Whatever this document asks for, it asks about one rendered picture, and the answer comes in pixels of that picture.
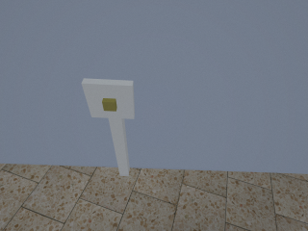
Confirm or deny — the panel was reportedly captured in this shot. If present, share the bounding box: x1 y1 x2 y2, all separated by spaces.
81 78 135 176

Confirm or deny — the button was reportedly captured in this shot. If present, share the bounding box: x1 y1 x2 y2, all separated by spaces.
102 98 117 112

